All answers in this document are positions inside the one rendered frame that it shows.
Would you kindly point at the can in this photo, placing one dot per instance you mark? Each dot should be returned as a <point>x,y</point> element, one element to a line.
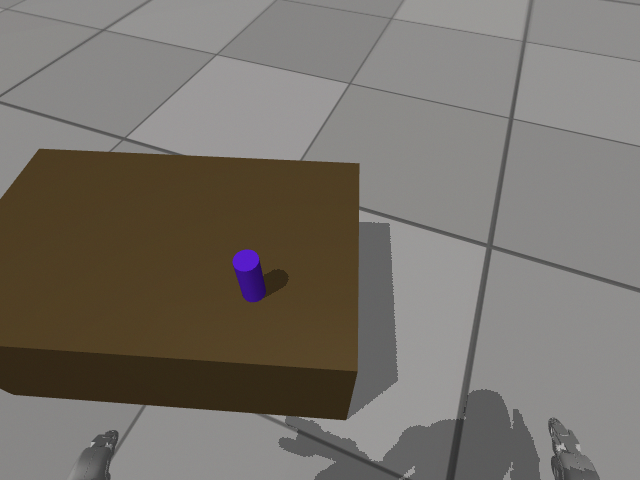
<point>249,274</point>

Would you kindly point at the right robot hand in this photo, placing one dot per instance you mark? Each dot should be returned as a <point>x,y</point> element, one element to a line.
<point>568,462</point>

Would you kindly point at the left robot hand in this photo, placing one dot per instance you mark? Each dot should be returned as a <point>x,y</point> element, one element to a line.
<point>94,461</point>

